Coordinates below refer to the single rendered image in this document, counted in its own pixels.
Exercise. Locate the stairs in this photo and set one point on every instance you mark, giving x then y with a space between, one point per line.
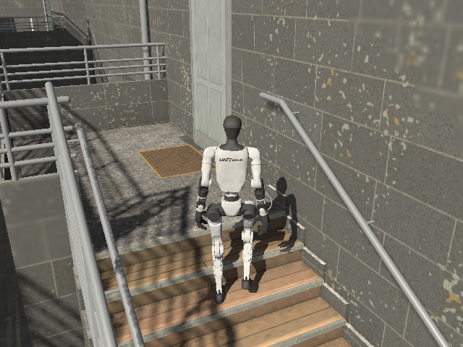
260 326

